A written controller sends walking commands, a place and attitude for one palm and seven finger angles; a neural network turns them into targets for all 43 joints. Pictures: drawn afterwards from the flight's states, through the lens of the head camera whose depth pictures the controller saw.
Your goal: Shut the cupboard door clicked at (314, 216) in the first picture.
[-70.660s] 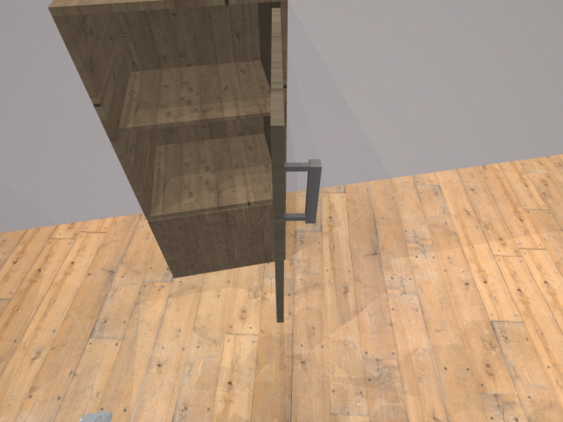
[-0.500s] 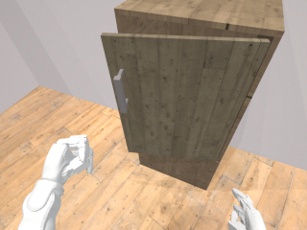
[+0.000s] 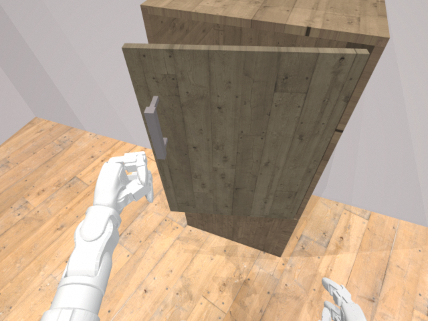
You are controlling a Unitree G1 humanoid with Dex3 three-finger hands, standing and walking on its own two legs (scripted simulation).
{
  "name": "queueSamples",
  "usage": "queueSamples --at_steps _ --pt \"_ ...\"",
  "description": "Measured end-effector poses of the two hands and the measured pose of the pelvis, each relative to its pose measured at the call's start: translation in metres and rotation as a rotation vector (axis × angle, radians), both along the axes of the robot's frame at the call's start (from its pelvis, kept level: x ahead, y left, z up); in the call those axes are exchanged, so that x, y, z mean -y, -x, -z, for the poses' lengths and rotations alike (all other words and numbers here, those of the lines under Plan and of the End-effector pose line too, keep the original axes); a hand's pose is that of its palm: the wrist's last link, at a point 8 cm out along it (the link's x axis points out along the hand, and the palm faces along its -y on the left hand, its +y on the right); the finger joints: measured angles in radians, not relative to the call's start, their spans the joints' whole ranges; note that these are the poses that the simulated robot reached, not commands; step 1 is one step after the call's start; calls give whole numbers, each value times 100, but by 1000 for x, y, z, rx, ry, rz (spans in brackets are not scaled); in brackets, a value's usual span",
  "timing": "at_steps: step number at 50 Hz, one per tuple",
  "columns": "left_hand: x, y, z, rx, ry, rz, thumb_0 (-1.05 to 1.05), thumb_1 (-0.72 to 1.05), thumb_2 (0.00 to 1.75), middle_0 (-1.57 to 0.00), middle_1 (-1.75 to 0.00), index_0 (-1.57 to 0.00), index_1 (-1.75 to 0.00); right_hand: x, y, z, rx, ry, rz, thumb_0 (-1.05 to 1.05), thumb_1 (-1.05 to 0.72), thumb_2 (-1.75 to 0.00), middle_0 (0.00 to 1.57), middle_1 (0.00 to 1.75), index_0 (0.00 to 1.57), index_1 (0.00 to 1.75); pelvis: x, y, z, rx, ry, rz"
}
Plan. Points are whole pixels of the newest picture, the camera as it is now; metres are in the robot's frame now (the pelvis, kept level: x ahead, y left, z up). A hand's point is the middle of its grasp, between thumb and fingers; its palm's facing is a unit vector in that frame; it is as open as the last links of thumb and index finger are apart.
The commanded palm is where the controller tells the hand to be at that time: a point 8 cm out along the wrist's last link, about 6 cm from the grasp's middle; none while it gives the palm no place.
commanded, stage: bring the fist close to the handle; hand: left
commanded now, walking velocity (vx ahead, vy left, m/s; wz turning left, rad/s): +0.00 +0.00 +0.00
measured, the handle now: (158, 129) +0.49 +0.15 +0.09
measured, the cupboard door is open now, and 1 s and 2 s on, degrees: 16 16 0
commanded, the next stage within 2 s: push the door shut along its arc in 0.70 s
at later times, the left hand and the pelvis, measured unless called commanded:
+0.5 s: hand (165, 157) +0.40 +0.12 +0.09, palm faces -0.04 -1.00 -0.01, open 3.1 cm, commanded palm +0.37 +0.17 +0.09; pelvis -0.01 -0.01 +0.00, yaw -1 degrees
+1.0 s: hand (162, 155) +0.40 +0.12 +0.10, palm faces -0.09 -1.00 -0.03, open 3.1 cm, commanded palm +0.39 +0.17 +0.09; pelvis -0.02 +0.00 -0.01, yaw +0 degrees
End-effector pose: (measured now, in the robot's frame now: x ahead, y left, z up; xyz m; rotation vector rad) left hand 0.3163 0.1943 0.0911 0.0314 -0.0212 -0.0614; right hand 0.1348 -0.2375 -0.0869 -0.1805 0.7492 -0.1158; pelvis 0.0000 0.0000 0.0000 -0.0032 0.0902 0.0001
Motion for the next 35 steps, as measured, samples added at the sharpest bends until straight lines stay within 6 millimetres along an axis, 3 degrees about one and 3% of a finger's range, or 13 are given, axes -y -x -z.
queueSamples --at_steps 9,19,28,35 --pt "16 -34 0 -21 3 -1 1 90 90 -130 -150 -130 -150 1 8 8 -58 -7 12 1 -91 -90 20 30 20 30 2 2 1 -13 -1 1" --pt "23 -64 -2 -20 8 -13 1 90 90 -130 -150 -130 -150 15 38 19 -157 0 57 1 -91 -90 20 30 20 30 6 6 4 -37 -2 7" --pt "17 -65 4 -23 13 -26 1 90 90 -130 -150 -130 -149 26 66 23 -228 7 106 1 -91 -90 20 30 20 30 9 7 4 -45 -6 19" --pt "15 -58 -2 4 14 -14 2 90 90 -130 -150 -130 -150 26 68 25 -231 7 109 1 -91 -90 20 30 20 30 8 9 4 -40 -2 15"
